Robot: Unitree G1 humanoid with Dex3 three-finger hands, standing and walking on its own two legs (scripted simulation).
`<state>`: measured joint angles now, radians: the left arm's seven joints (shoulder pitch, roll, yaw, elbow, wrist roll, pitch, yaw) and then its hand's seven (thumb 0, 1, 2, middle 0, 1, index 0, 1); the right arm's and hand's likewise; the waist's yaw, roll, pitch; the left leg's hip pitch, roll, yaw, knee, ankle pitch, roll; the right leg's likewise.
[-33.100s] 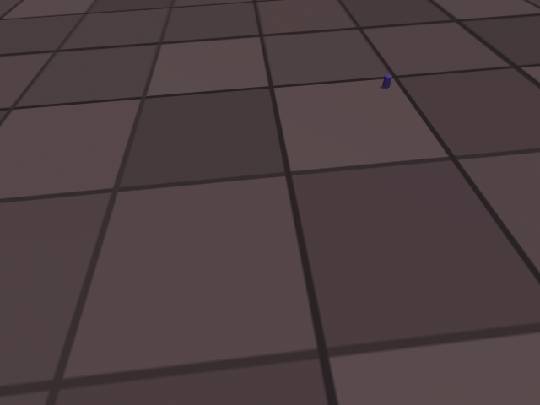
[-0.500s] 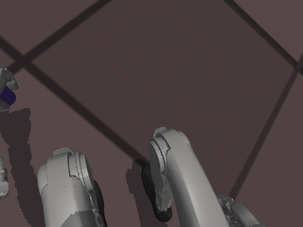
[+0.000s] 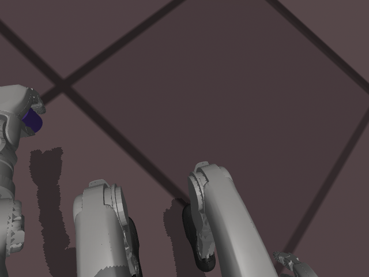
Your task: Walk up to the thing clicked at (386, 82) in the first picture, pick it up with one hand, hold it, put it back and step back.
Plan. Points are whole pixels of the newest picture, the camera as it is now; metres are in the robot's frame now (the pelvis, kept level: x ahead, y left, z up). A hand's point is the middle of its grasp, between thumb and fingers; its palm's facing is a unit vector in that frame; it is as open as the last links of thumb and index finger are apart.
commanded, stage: lift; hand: left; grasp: from above
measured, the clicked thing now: (22, 117) +0.48 +0.32 -0.16
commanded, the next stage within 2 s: hold in 1.38 s
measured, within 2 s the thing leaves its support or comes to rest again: neither
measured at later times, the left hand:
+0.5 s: hand out of the picture +0.39 +0.31 +0.04, palm faces -0.43 -0.12 -0.90, open 7.0 cm
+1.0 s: hand out of the picture +0.35 +0.28 +0.21, palm faces -0.46 -0.12 -0.88, open 7.0 cm
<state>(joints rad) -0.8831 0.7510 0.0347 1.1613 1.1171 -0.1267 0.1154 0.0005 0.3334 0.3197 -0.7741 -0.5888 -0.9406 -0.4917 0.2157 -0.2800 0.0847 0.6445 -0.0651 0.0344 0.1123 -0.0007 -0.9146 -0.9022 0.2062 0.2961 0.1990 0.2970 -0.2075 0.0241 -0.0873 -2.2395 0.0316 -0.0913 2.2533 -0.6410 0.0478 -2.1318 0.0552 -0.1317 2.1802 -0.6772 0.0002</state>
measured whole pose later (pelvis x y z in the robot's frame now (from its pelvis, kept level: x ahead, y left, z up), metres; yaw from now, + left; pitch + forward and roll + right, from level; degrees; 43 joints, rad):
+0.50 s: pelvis +0.00 +0.00 +0.13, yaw +4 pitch +30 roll -6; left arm -0.58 0.59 -0.06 0.83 1.00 -0.06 0.06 0.00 0.33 0.32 -0.77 -0.59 -0.95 -0.48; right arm 0.18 -0.26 0.01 0.65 0.02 0.06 0.01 0.00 -0.91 -0.90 0.21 0.30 0.20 0.30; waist -0.10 0.05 -0.18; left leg -1.78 0.02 -0.05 1.84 -0.60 0.04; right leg -1.69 0.05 -0.08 1.79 -0.63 0.01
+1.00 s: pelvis +0.04 +0.01 +0.30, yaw +7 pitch +17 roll -3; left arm -0.40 0.44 -0.17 0.90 0.99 -0.01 0.14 0.00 0.33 0.32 -0.77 -0.59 -0.95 -0.49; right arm 0.26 -0.25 -0.01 0.73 0.05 -0.01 -0.05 0.00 -0.91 -0.90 0.21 0.30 0.20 0.30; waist -0.08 0.05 -0.15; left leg -1.02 0.02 -0.01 1.18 -0.47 0.03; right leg -0.96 0.05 -0.01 1.13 -0.48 0.00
